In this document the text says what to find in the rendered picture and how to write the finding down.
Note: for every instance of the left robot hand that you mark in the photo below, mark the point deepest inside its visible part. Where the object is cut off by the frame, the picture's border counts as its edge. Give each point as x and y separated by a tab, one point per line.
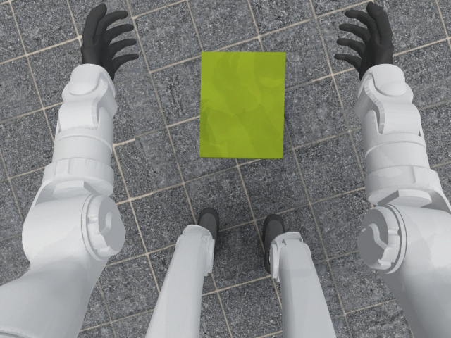
96	48

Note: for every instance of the robot right foot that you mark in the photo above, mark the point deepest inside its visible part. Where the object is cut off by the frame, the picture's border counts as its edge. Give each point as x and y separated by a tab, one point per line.
273	226

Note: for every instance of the robot left upper arm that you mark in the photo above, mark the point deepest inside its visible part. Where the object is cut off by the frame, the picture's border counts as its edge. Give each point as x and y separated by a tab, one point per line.
68	243

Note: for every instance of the robot left shin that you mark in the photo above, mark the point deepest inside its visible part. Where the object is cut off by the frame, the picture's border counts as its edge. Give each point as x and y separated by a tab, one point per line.
194	228

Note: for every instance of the robot right upper arm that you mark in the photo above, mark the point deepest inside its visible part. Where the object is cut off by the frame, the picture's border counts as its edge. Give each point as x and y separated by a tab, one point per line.
410	247

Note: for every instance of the robot left forearm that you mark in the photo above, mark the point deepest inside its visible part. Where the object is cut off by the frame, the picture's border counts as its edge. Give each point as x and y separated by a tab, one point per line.
83	143

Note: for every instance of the right robot hand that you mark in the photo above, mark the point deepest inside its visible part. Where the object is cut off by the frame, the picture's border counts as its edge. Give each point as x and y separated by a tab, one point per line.
377	47

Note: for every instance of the carton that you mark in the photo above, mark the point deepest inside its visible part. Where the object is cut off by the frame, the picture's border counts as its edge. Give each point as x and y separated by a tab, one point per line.
242	105

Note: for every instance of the robot right forearm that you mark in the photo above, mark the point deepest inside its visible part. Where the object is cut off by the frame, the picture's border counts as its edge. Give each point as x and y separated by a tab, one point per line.
394	145

